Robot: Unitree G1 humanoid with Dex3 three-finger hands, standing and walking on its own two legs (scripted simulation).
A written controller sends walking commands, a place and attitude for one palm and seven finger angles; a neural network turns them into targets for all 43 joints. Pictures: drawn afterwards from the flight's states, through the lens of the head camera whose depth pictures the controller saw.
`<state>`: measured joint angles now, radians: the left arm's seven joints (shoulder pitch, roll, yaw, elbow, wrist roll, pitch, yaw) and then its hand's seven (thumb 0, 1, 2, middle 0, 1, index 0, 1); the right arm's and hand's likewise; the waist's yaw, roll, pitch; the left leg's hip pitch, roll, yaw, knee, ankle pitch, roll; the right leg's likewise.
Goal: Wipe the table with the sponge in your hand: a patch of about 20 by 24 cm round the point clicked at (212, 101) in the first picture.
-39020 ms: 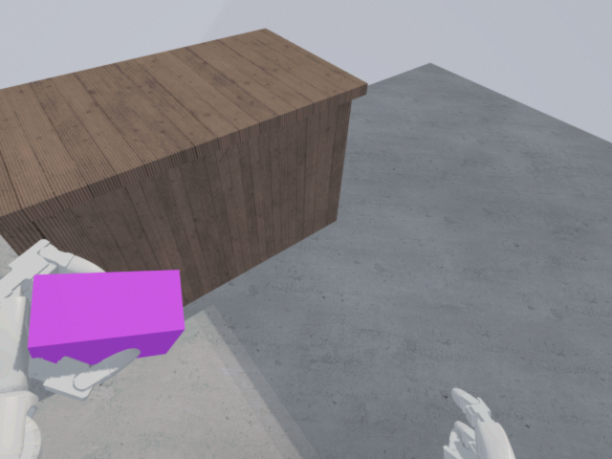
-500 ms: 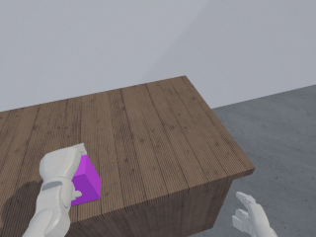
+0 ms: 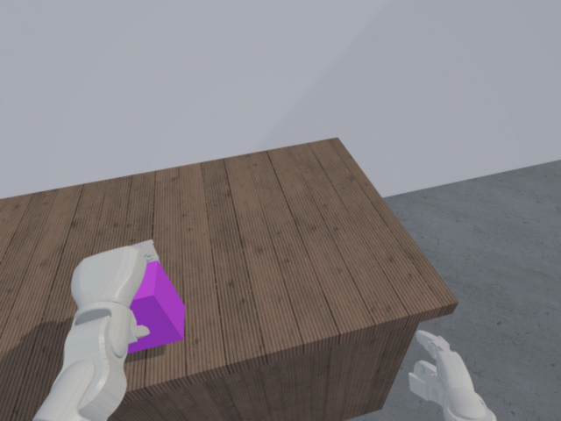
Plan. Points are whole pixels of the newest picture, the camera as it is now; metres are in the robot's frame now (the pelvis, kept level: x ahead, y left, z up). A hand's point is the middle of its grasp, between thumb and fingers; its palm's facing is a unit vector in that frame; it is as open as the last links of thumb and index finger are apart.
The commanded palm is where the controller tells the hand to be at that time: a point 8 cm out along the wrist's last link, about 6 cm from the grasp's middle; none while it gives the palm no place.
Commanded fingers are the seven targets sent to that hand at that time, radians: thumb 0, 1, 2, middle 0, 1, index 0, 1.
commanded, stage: lift the sponge slowly off the table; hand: left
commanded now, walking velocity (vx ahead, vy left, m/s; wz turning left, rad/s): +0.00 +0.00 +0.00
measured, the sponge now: (143, 316) +0.24 +0.27 +0.02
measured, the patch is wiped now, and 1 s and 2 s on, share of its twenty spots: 1.00 1.00 1.00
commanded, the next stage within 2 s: bring the sponge back beside the body in 1.20 s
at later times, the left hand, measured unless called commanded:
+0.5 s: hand (128, 276) +0.25 +0.27 +0.10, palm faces +0.07 -0.11 -0.99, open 10.3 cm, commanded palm +0.22 +0.27 +0.17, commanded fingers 0.00 0.10 1.30 -1.20 -1.60 -1.20 -1.60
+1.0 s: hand (117, 262) +0.25 +0.27 +0.14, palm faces +0.13 -0.09 -0.99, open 10.3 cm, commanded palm +0.22 +0.26 +0.21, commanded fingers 0.00 0.10 1.30 -1.20 -1.60 -1.20 -1.60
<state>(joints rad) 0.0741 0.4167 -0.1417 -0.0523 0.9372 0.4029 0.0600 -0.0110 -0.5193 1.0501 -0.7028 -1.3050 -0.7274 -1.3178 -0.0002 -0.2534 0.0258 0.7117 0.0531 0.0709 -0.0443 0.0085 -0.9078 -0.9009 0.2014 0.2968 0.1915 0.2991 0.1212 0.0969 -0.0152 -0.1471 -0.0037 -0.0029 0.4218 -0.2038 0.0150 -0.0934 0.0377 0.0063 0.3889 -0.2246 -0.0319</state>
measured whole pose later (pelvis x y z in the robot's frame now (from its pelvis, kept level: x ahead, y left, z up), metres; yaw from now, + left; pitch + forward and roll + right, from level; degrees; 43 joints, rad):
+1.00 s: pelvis -0.01 +0.00 +0.00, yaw +0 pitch -5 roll +0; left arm -0.06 0.50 -0.13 -0.16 0.90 0.47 -0.06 -0.01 -0.52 1.05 -0.70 -1.30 -0.73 -1.31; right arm -0.02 -0.27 0.04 0.71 0.06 0.07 -0.06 0.01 -0.91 -0.90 0.20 0.30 0.17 0.29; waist 0.13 0.11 -0.01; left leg -0.14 -0.01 -0.01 0.40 -0.17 0.02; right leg -0.10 0.03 0.01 0.39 -0.21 -0.03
